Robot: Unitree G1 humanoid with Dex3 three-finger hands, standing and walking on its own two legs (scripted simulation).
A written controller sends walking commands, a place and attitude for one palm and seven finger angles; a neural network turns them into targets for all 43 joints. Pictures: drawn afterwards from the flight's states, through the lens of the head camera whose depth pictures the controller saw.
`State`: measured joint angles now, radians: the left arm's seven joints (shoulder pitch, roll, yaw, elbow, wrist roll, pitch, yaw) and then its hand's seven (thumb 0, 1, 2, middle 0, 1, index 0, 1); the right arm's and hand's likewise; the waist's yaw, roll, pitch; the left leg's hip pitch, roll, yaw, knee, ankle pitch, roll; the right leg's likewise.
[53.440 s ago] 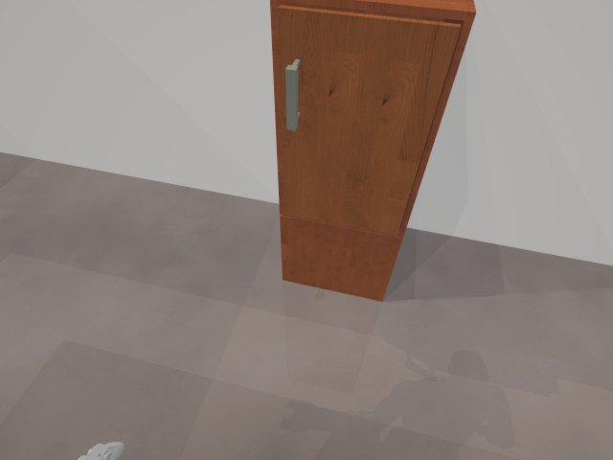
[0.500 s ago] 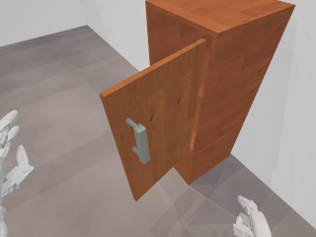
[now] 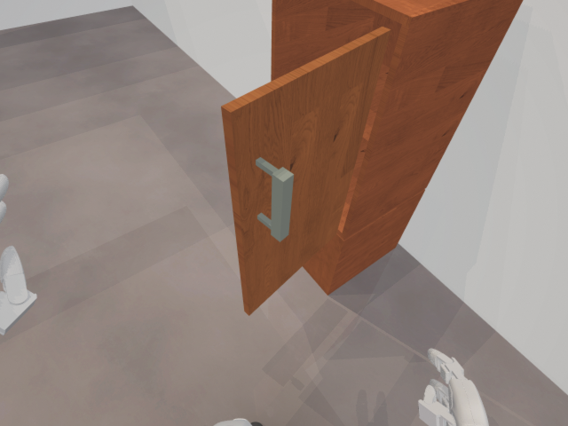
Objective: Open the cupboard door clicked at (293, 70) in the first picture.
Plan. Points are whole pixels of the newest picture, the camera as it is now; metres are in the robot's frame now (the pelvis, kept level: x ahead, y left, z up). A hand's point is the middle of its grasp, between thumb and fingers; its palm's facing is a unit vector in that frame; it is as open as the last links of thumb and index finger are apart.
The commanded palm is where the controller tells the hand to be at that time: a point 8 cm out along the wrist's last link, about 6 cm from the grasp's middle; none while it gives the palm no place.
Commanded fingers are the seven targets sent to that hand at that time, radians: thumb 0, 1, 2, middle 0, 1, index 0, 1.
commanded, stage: step back with the hand held close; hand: left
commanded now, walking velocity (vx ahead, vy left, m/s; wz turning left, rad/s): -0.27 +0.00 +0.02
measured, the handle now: (271, 200) +0.43 +0.05 +0.06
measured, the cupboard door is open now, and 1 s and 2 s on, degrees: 100 100 100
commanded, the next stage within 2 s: stop stepping back and stand still in 0.32 s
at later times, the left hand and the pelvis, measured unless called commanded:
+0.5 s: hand out of the picture +0.09 +0.29 +0.18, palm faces +0.42 -0.80 -0.43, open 7.5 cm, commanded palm +0.02 +0.32 +0.18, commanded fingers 0.00 0.90 0.90 -0.20 -0.30 -0.20 -0.30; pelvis -0.13 +0.02 +0.01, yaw -1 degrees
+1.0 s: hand out of the picture +0.02 +0.26 +0.18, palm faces +0.33 -0.82 -0.46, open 7.5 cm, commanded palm -0.05 +0.32 +0.18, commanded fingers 0.00 0.90 0.90 -0.20 -0.30 -0.20 -0.30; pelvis -0.20 +0.02 +0.01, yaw -3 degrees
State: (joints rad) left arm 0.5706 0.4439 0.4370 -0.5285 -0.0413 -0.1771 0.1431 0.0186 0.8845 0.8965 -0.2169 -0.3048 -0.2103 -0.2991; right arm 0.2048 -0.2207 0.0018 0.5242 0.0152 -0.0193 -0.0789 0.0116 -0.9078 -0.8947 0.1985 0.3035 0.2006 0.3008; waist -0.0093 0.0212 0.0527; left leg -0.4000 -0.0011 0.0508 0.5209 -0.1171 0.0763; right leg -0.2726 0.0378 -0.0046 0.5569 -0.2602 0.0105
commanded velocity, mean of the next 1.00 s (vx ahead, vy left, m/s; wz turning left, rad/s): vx -0.01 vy -0.01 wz -0.02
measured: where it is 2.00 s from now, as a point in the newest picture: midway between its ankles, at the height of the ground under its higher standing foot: outside the picture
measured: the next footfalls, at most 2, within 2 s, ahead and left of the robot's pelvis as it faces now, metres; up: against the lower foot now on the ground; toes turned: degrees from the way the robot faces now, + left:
right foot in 0.10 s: -0.02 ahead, -0.11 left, +0.00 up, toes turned +4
right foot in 0.58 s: -0.23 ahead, -0.07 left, +0.00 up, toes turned -3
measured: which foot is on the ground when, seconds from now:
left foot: down 0.00-0.58, up 0.60-0.74, down 0.76-1.00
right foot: up 0.00-0.08, down 0.10-0.28, up 0.30-0.56, down 0.58-0.80, up 0.82-1.00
